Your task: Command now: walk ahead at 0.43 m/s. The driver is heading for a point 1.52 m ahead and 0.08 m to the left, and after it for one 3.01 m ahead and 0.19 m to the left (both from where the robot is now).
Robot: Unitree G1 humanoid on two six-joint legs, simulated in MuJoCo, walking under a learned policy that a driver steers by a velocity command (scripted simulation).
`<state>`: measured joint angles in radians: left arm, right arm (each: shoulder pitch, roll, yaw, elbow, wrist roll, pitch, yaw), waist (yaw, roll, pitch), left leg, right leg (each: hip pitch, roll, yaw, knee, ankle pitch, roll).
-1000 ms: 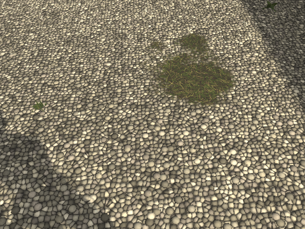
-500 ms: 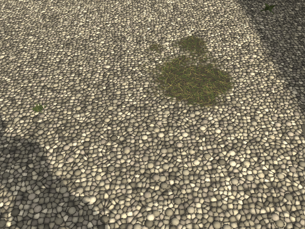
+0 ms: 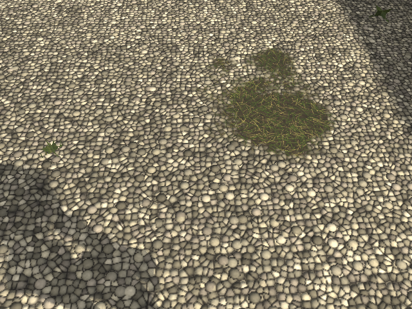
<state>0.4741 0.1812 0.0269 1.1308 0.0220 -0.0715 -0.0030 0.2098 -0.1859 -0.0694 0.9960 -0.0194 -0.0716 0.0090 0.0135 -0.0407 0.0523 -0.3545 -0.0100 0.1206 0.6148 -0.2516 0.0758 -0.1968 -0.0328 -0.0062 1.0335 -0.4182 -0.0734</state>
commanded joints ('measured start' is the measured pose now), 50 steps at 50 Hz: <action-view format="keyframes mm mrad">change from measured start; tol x16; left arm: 1 -68 30 9 -109 -1 -21 -18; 18 -518 32 22 -285 -2 13 -33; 24 77 248 107 -140 46 -19 7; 28 -206 87 60 -161 -4 -16 -14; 50 2 140 43 -68 3 -27 22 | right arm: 1 148 -108 -12 15 4 1 1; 24 399 -6 37 36 45 -29 -14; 45 -252 -47 22 -179 -2 15 22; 50 77 -101 -15 -80 -12 -13 -1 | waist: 1 -22 59 53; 19 -37 120 86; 25 107 -89 -375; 29 -25 15 -19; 50 -119 -9 -100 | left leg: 1 215 317 -507 -492 -260 128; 17 400 221 -132 -479 486 123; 22 455 204 -69 -60 947 72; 23 291 169 -52 170 741 57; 25 -200 -58 -135 778 -230 17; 40 -293 112 -58 138 253 -49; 46 -276 70 -38 -31 199 2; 50 149 -30 4 -158 138 76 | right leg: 1 -419 -60 35 205 142 -38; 18 -422 -10 -100 -442 374 -12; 22 -47 95 -140 -551 294 -87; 23 202 8 -52 -564 277 -118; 24 531 -321 416 -605 143 -250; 25 518 -387 706 -764 104 -286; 30 16 -199 205 -881 282 -131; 45 276 -183 25 -880 658 -127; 50 275 -152 -45 -449 1031 -71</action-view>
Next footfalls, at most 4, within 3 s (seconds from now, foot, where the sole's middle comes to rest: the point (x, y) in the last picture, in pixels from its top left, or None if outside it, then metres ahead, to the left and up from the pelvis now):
0.46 right None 0.43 -0.09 -0.76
1.02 left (181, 233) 0.74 0.10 -0.76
1.60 right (228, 166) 1.05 -0.07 -0.76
2.18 left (186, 113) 1.34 0.11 -0.76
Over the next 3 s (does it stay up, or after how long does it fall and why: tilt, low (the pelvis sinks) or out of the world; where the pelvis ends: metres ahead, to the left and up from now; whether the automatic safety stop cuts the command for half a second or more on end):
stays up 1.45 0.06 0.01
